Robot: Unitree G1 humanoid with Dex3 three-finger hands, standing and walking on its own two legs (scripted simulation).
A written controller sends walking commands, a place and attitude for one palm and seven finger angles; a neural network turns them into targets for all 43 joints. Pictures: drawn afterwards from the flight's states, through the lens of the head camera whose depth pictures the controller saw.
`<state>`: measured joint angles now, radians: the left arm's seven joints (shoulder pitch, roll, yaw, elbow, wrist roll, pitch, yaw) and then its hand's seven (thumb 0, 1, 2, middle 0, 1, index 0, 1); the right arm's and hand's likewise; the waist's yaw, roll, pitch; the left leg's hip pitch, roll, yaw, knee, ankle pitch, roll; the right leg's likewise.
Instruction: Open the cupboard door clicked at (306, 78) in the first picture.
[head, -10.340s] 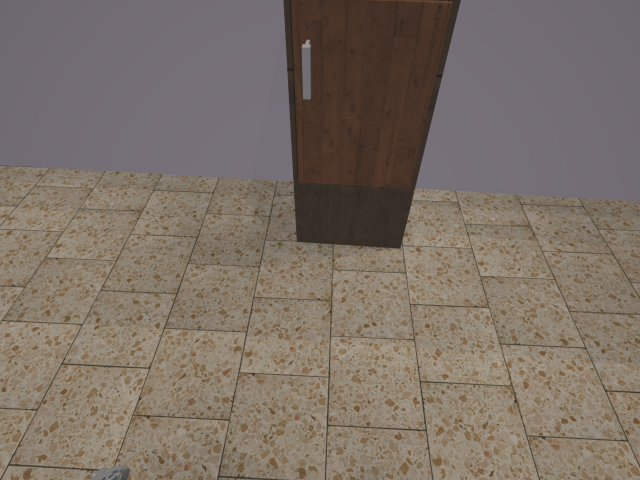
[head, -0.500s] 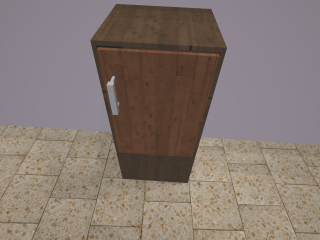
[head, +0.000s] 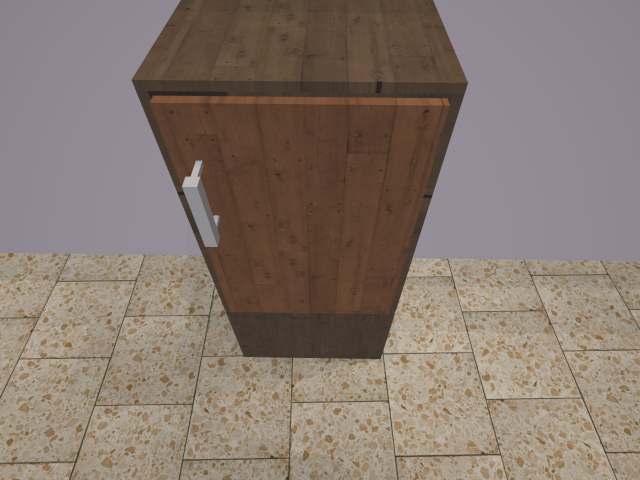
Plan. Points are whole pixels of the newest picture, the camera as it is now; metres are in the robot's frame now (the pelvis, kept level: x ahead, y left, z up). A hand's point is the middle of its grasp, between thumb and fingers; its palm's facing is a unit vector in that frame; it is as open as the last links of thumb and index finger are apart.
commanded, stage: come to a stop and stand still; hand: left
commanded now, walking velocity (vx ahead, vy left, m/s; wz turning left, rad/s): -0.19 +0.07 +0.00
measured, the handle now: (205, 205) +0.52 +0.20 +0.01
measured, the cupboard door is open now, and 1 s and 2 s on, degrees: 0 0 0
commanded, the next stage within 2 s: look again from close up in 1.50 s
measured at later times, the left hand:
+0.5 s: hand out of the picture -0.01 +0.21 -0.16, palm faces +0.03 -0.96 -0.28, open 7.4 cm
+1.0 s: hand out of the picture -0.02 +0.14 -0.16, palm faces +0.03 -0.98 -0.22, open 7.3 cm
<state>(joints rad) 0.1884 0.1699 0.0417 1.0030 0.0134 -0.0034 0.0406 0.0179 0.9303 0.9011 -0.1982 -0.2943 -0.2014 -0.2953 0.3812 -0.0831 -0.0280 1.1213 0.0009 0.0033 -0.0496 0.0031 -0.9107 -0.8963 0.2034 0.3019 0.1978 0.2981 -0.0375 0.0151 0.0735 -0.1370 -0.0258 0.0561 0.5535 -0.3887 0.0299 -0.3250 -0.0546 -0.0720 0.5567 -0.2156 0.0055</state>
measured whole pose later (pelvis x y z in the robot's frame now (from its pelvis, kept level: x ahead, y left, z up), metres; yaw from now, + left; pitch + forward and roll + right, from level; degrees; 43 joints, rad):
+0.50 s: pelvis -0.04 +0.01 +0.00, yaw +0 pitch -3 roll +1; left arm 0.28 0.19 0.00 1.01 0.02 0.03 0.03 0.01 0.91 0.90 -0.20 -0.29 -0.20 -0.30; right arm 0.21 -0.18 -0.02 0.91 -0.01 0.01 -0.01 0.00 -0.91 -0.90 0.20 0.30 0.20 0.30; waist 0.01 0.04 0.02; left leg -0.21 0.00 0.11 0.56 -0.31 0.04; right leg -0.28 -0.05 0.01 0.59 -0.27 0.02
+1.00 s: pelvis -0.02 -0.03 +0.01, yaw +1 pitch -1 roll +1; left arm 0.27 0.15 -0.01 1.12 0.01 -0.01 0.03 0.02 0.93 0.90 -0.20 -0.30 -0.21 -0.30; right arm 0.37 -0.14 0.01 1.13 -0.01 -0.01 -0.02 0.00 -0.91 -0.90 0.20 0.30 0.19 0.30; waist -0.02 0.02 0.03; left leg -0.18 0.03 0.07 0.44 -0.25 -0.02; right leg -0.25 -0.01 -0.03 0.50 -0.25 -0.03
